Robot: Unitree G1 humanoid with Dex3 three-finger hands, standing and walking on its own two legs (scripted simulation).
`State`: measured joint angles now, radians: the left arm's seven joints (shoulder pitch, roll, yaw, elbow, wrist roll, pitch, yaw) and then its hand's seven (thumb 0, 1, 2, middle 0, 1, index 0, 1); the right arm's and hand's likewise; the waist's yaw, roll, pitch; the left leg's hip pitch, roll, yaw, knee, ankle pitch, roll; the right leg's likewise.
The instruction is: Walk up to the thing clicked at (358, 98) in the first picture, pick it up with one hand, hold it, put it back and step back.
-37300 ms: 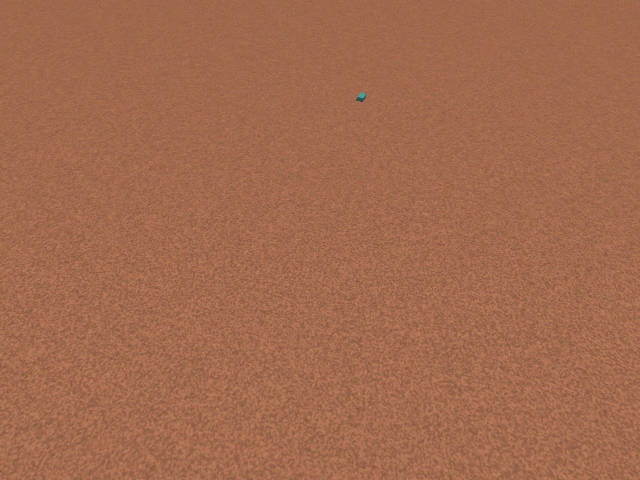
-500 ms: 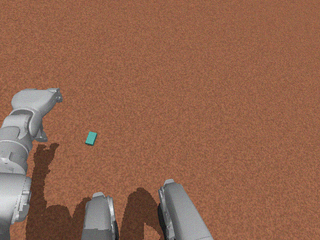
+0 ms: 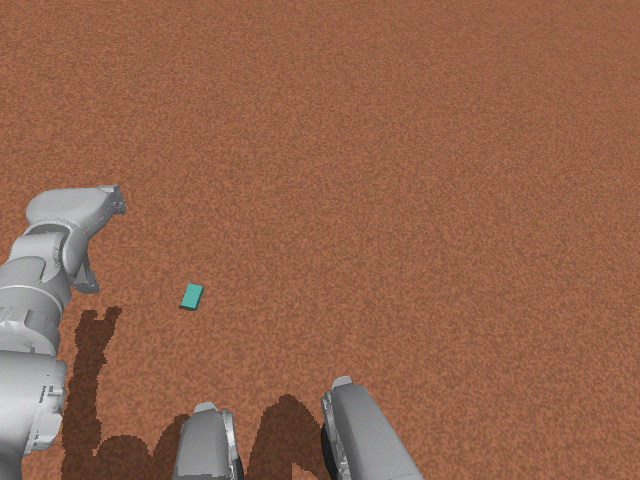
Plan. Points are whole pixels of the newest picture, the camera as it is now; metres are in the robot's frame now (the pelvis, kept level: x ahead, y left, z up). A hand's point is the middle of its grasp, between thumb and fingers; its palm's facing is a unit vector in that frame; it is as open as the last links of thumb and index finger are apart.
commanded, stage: go down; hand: left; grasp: from above
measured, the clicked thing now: (192, 297) +0.56 +0.18 -0.61
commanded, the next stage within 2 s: withdraw in 0.10 s
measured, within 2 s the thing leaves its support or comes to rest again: neither
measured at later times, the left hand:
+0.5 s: hand (113, 278) +0.45 +0.23 -0.16, palm faces -0.42 +0.00 -0.91, open 12.6 cm
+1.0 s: hand (94, 271) +0.45 +0.24 -0.12, palm faces -0.48 -0.04 -0.88, open 11.7 cm
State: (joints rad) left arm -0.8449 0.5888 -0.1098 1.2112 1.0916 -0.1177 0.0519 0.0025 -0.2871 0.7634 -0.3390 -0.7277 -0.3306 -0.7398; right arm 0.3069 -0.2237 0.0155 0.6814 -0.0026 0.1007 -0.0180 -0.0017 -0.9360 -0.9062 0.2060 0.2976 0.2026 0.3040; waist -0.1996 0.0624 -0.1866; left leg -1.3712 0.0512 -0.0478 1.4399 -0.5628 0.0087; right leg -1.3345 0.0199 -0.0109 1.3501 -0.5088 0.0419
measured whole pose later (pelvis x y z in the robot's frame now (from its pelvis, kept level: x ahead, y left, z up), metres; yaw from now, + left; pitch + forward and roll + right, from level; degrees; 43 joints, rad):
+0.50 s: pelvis -0.02 +0.00 -0.06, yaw +0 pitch +33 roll -5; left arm -0.94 0.54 -0.10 1.31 1.13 -0.06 0.25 0.00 -0.24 0.81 -0.33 -0.67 -0.31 -0.70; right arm 0.21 -0.22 0.00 0.71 -0.03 0.04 0.01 0.00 -0.92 -0.90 0.21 0.30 0.20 0.30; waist -0.19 0.05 -0.17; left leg -1.64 0.03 -0.06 1.64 -0.58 0.01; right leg -1.60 0.00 -0.02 1.56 -0.54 0.04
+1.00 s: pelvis +0.00 -0.01 -0.04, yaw +0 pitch +31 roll -4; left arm -0.79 0.59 -0.07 1.13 1.08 -0.11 0.08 0.00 -0.11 0.69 -0.42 -0.64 -0.42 -0.64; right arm 0.28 -0.23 0.00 0.69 -0.01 0.06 -0.01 0.00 -0.92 -0.90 0.21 0.30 0.20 0.30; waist -0.17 0.05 -0.20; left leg -1.52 0.04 -0.06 1.58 -0.61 0.00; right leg -1.49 0.01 -0.02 1.51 -0.57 0.03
